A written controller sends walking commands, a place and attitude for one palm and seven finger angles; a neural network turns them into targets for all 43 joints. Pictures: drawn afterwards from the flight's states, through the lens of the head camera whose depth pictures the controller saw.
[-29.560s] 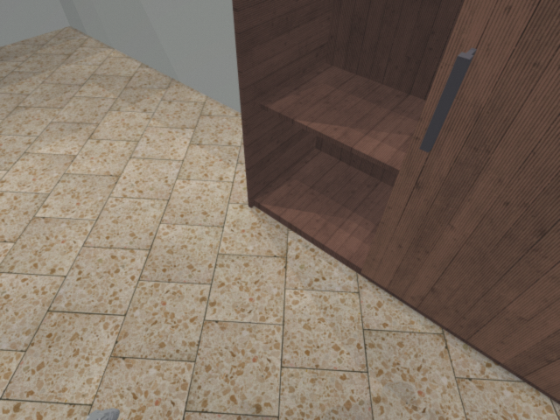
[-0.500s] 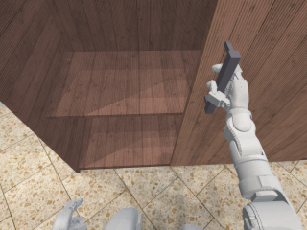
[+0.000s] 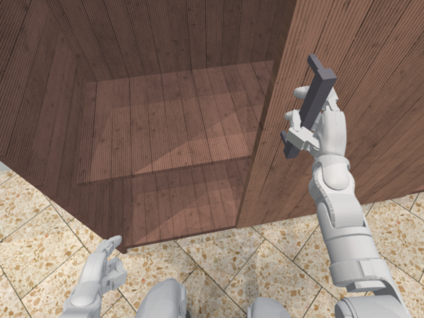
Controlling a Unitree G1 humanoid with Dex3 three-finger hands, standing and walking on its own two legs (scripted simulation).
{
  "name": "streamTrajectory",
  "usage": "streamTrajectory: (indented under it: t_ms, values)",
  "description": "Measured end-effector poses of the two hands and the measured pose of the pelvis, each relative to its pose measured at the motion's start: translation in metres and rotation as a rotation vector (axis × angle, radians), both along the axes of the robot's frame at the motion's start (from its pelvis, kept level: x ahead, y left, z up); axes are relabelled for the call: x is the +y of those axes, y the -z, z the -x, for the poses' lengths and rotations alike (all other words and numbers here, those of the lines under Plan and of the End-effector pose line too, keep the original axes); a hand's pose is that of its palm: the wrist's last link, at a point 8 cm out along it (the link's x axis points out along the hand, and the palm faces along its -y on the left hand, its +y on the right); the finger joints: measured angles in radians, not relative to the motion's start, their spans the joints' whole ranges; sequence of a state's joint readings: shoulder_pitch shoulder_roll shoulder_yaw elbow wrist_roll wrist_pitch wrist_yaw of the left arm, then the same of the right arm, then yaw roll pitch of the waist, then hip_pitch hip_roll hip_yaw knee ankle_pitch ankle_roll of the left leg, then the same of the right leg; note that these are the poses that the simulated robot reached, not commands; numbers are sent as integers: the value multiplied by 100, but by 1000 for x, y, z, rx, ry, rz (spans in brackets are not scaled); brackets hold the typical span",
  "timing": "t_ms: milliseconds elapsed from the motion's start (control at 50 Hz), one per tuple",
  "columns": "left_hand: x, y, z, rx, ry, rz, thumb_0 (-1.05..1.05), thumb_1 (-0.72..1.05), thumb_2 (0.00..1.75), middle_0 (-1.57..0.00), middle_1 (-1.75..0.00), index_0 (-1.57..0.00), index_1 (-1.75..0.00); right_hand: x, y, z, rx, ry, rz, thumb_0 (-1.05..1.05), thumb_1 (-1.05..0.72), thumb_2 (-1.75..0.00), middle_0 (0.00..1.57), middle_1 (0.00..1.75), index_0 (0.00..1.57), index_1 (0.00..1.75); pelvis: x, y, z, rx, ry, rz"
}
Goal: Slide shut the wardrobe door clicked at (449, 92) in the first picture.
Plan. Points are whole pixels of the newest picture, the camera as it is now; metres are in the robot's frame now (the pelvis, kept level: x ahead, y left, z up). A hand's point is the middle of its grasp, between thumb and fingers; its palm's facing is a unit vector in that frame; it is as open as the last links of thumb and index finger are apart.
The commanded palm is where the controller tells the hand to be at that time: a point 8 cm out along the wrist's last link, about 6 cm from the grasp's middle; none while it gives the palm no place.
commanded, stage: step sideways, sliding the door along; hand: right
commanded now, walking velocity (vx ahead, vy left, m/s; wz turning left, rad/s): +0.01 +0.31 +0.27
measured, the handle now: (300, 113) +0.45 -0.17 +0.09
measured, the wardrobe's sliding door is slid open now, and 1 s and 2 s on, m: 0.51 0.08 0.00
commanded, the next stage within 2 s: stop walking and hold the door there in 1.54 s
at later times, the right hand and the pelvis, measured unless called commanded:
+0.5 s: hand (185, 148) +0.36 +0.04 +0.11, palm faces +0.06 +1.00 -0.05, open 6.1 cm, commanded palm +0.34 +0.04 +0.10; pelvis -0.01 +0.14 +0.00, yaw +4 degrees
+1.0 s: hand (46, 174) +0.32 +0.26 +0.11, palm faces -0.13 +0.99 -0.09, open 6.1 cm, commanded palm +0.31 +0.22 +0.10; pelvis -0.07 +0.30 +0.01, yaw +11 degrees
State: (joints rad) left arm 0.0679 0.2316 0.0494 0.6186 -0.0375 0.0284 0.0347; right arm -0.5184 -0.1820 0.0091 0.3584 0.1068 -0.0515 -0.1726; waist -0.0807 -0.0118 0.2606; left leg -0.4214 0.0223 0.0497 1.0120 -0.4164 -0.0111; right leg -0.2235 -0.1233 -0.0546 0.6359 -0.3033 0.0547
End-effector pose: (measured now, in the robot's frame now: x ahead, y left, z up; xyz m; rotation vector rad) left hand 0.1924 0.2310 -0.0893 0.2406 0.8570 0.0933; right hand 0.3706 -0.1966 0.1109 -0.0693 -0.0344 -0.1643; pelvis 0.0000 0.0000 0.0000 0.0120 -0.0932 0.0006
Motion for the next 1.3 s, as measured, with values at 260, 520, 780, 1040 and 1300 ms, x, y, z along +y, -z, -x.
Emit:
streamTrajectory:
  t_ms: [260,520,780,1040,1300]
  values:
    - [53,21,-17,-52,48,163,1,91,89,-20,-30,-21,-30,86,1,14,-35,23,101,0,-69,-85,42,139,23,140,90,9,-9,-16,-51,-37]
    - [141,-1,36,1,-40,71,1,91,89,-20,-30,-20,-30,195,0,32,-20,-113,-8,2,-76,-82,33,140,24,139,147,-6,10,14,-84,-15]
    - [245,29,84,1,-160,123,1,91,89,-20,-30,-20,-30,312,-2,51,-9,-161,86,-1,-74,-80,38,135,19,139,239,8,41,2,-127,4]
    - [333,-3,191,113,-287,23,1,91,89,-20,-30,-20,-30,414,-5,66,37,-294,24,2,-72,-77,35,129,26,139,313,-15,78,44,-210,-10]
    - [459,50,230,124,-299,90,1,91,89,-20,-30,-21,-30,494,-4,82,21,-67,65,-2,-74,-84,38,132,22,140,439,15,109,28,-206,-21]
